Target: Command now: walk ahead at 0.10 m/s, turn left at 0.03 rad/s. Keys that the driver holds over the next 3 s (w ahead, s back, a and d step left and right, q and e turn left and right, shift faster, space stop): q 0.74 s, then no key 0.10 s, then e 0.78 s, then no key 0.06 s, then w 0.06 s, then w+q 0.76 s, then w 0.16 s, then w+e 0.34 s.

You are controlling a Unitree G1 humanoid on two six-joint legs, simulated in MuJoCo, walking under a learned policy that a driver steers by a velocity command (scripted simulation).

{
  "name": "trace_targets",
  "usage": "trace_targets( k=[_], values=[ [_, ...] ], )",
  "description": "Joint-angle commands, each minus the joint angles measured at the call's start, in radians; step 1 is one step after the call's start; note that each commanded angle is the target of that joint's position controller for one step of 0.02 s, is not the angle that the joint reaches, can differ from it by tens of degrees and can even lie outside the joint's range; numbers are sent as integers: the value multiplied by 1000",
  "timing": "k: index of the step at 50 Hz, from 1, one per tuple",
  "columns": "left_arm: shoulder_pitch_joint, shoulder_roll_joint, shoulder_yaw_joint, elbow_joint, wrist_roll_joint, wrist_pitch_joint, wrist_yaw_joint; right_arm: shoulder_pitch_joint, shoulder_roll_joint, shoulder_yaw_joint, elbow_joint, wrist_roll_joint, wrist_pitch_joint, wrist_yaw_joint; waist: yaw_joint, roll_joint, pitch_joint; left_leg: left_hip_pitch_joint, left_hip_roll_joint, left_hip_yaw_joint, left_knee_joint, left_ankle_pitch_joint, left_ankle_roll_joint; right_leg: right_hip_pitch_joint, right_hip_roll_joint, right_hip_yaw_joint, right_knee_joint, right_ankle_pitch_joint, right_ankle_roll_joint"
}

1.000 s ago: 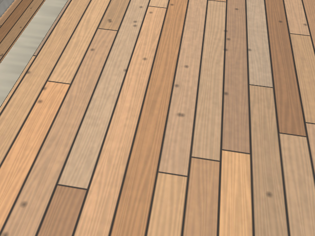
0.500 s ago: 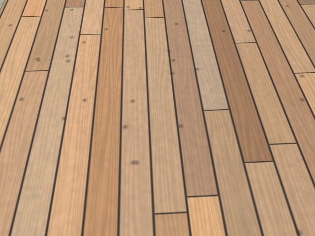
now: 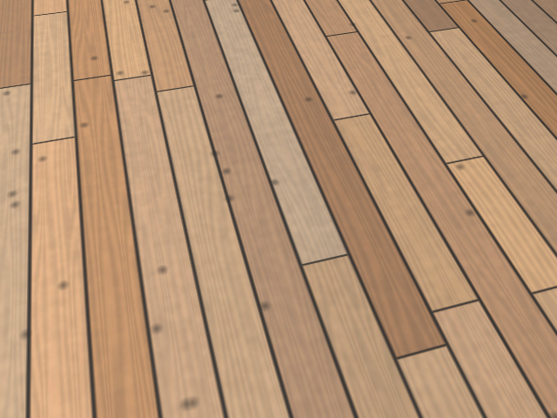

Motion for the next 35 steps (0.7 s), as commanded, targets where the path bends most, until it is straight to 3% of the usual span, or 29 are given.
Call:
trace_targets(
  k=[1, 2, 4, 6, 9, 12, 13, 14, 15, 16, 17, 18, 19, 22, 26, 29, 31, 32, 33, 34, 35],
  values=[
    [28, 103, 33, -55, 10, 20, 7, -25, -147, -32, -64, 13, 27, 3, 15, 133, -90, 191, 236, -356, -194, 51, 153, -89, -92, -37, -100, 31, 35],
    [25, 77, 27, -53, 7, 17, 11, -16, -177, -45, -65, 10, 37, -2, 9, 167, -82, 163, 200, -320, -200, 87, 148, -41, -66, -74, -170, 40, 35],
    [36, 57, 23, -41, 3, 7, 18, 17, -199, -59, -66, 13, 49, -12, 1, 188, -128, 208, 198, -327, -194, 111, 167, 1, -44, -84, -248, 77, 31],
    [24, 65, 27, -37, -1, 4, 22, 25, -202, -66, -73, 23, 56, -19, -8, 187, -153, 230, 216, -371, -203, 48, 180, 13, -41, -67, -294, 138, 21],
    [-10, 63, 29, -44, -2, -6, 16, 21, -198, -73, -80, 32, 73, -29, -13, 187, -139, 207, 211, -411, -216, -64, 176, 35, -38, -56, -370, 187, 4],
    [18, 56, 34, -32, -2, -26, 0, 9, -193, -79, -86, 46, 97, -44, 18, 183, -122, 144, 170, -404, -186, -128, 135, 147, -29, -88, -575, 324, -34],
    [34, 80, 43, -31, 5, -31, -2, 23, -180, -76, -87, 48, 101, -48, 22, 159, -124, 81, 139, -381, -149, -177, 99, 226, -76, -65, -632, 358, -60],
    [59, 151, 60, -37, 26, -31, 3, 20, -145, -68, -102, 44, 100, -48, 21, 28, -115, -48, 74, -289, -13, -268, 43, 291, -242, 81, -696, 326, -132],
    [42, 207, 75, -33, 49, -28, 1, -7, -136, -67, -137, 48, 90, -45, 7, -234, -58, -165, -67, -82, 193, -410, -8, 220, -407, 292, -785, 423, -260],
    [-25, 167, 63, -67, 61, -37, 3, 33, -193, -88, -120, 27, 81, -41, -2, -206, -60, -169, -19, -91, 442, -483, -47, 187, -485, 331, -786, 561, -322],
    [-82, 122, 50, -87, 49, -42, 10, 84, -216, -103, -86, 33, 85, -37, -33, -128, -68, -164, -10, -105, 562, -444, -60, 188, -444, 248, -755, 644, -297],
    [-128, 103, 44, -98, 29, -45, 13, 128, -205, -105, -57, 37, 98, -41, -56, -79, -64, -172, -4, -95, 622, -396, -79, 205, -385, 154, -725, 684, -252],
    [-136, 93, 41, -98, 13, -48, 13, 139, -189, -102, -49, 34, 109, -44, -49, -72, -58, -202, 6, -92, 675, -351, -97, 233, -366, 104, -706, 739, -237],
    [-91, 103, 43, -86, 12, -32, 17, 74, -140, -82, -87, 46, 121, -36, -9, -99, -45, -223, 34, -25, 616, -278, -135, 276, -326, -9, -702, 802, -244],
    [-53, 154, 64, -73, 10, -11, 21, -7, -116, -61, -148, 43, 120, -12, 38, -143, -77, -124, 80, 33, 389, -286, -136, 318, -360, -54, -689, 795, -259],
    [-57, 183, 76, -67, -4, -10, 9, 2, -143, -70, -163, 45, 124, 1, 36, -164, -87, -13, 70, 88, 256, -286, -106, 288, -384, -78, -670, 802, -255],
    [-72, 189, 80, -62, -22, -17, 2, 29, -149, -77, -163, 45, 129, 7, 14, -165, -85, 51, 61, 107, 125, -226, -70, 281, -392, -92, -627, 787, -231],
    [-86, 184, 79, -59, -33, -20, 1, 66, -148, -81, -152, 43, 129, 8, -14, -154, -90, 125, 43, 125, 7, -135, -41, 255, -379, -119, -579, 760, -200],
    [-49, 157, 73, -41, -34, -26, -2, 108, -168, -92, -139, 40, 128, 1, -27, -109, -105, 244, 25, 104, -99, -16, -8, 196, -344, -166, -497, 684, -146],
    [-12, 114, 62, -39, -3, -31, -5, 158, -252, -119, -141, 41, 124, -13, -28, 74, -150, 454, 156, -94, -122, 309, 51, 7, -270, -258, -279, 452, -52],
    [-55, 54, 34, -104, 44, -36, -6, 155, -365, -134, -168, 17, 115, -21, -18, 354, -154, 548, 432, -474, -105, 637, 264, -306, -117, -261, -10, -113, 37]
  ],
)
